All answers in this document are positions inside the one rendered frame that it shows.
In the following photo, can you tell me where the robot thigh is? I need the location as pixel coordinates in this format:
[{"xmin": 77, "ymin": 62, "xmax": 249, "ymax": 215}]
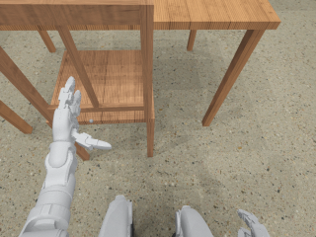
[
  {"xmin": 98, "ymin": 198, "xmax": 132, "ymax": 237},
  {"xmin": 175, "ymin": 208, "xmax": 213, "ymax": 237}
]

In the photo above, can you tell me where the right robot hand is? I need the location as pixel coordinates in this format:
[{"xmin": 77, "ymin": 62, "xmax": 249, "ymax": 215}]
[{"xmin": 237, "ymin": 208, "xmax": 271, "ymax": 237}]

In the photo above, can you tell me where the left robot forearm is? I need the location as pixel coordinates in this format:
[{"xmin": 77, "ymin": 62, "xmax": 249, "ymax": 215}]
[{"xmin": 18, "ymin": 140, "xmax": 78, "ymax": 237}]

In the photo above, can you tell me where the left robot hand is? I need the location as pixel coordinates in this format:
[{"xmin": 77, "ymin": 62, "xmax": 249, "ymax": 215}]
[{"xmin": 52, "ymin": 76, "xmax": 112, "ymax": 151}]

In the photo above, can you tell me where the robot right thigh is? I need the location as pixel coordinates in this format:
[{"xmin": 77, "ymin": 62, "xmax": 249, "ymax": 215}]
[{"xmin": 175, "ymin": 208, "xmax": 213, "ymax": 237}]

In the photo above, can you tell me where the table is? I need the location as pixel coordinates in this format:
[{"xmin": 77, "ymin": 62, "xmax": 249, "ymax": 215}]
[{"xmin": 0, "ymin": 0, "xmax": 281, "ymax": 134}]

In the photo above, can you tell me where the chair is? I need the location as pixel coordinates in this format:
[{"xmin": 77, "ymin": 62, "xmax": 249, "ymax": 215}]
[{"xmin": 0, "ymin": 0, "xmax": 155, "ymax": 161}]

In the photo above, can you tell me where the robot left thigh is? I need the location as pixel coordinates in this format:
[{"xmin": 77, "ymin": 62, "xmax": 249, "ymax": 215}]
[{"xmin": 98, "ymin": 198, "xmax": 132, "ymax": 237}]

